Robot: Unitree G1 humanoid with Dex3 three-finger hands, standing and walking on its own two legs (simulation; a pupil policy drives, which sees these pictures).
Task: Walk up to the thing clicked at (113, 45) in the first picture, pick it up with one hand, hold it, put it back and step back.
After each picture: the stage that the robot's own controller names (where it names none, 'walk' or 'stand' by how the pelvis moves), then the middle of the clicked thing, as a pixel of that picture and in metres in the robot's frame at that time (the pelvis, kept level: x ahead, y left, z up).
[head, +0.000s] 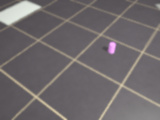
stand; (111, 47) +1.39 -0.34 -0.72
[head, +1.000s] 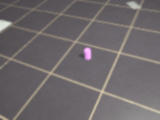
walk; (87, 53) +1.31 +0.06 -0.69
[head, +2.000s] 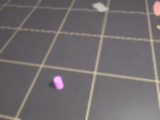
walk; (58, 82) +0.84 +0.30 -0.71
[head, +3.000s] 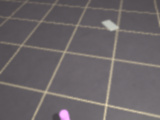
walk; (64, 117) +0.56 +0.20 -0.72
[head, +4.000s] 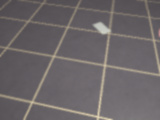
stand; out of the picture +0.43 +0.21 -0.71
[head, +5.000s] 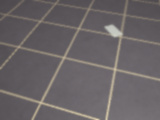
stand; out of the picture +0.41 +0.16 -0.72
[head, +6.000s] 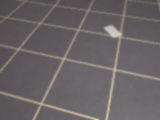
stand; out of the picture +0.42 +0.17 -0.73
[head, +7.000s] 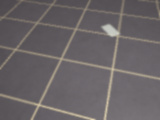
stand; out of the picture +0.40 +0.19 -0.73
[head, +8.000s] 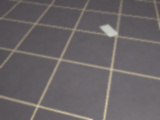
stand; out of the picture +0.40 +0.19 -0.73
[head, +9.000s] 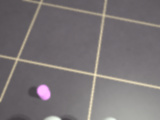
go down; (44, 92) +0.44 +0.21 -0.55
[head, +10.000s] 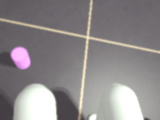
go down; (21, 58) +0.47 +0.26 -0.31
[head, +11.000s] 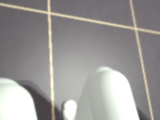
close in; out of the picture +0.46 +0.30 -0.23
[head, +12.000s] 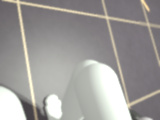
close; out of the picture +0.45 +0.32 -0.22
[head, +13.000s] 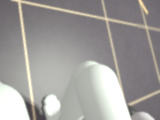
lift; out of the picture +0.42 +0.30 -0.23
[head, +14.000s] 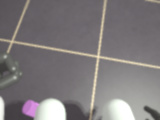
close; (35, 110) +0.28 +0.24 -0.41
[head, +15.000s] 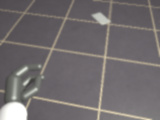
stand; out of the picture +0.24 +0.27 -0.70
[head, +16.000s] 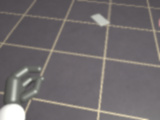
hold; out of the picture +0.23 +0.28 -0.70
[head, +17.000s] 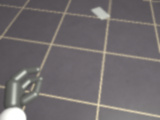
stand; out of the picture +0.23 +0.29 -0.70
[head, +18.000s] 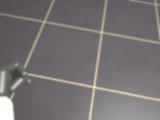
crouch; out of the picture +0.24 +0.29 -0.63
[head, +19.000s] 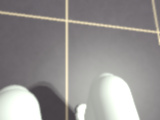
lower; out of the picture +0.26 +0.33 -0.30
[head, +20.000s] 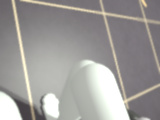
lower; out of the picture +0.22 +0.34 -0.25
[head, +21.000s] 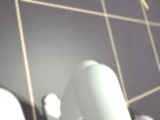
lower; out of the picture +0.22 +0.34 -0.25
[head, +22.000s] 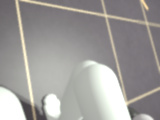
lower; out of the picture +0.22 +0.34 -0.25
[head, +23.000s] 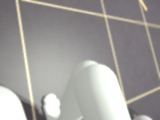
lower; out of the picture +0.22 +0.34 -0.25
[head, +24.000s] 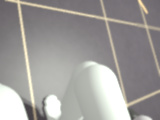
open; out of the picture +0.23 +0.34 -0.25
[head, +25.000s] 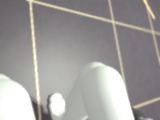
stand; out of the picture +0.23 +0.34 -0.26
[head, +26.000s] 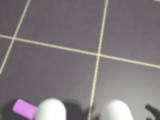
walk; (26, 109) +0.28 +0.30 -0.48
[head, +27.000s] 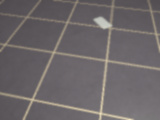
stand; out of the picture +0.23 +0.27 -0.69
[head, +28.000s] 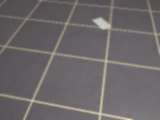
stand; out of the picture +0.24 +0.28 -0.69
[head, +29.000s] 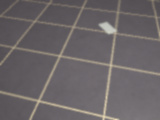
stand; out of the picture +0.26 +0.26 -0.74
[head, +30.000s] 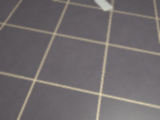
walk; out of the picture +0.29 +0.22 -0.72
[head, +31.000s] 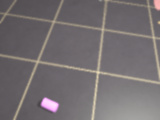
walk; (50, 105) +0.50 +0.23 -0.73
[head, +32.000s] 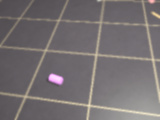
walk; (56, 79) +0.85 +0.34 -0.73
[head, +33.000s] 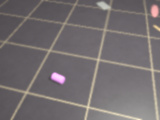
stand; (58, 78) +0.93 +0.25 -0.74
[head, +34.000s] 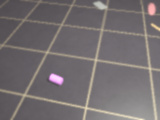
stand; (56, 79) +0.93 +0.27 -0.75
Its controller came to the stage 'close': yes
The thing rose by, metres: 0.22
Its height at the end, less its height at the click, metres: -0.02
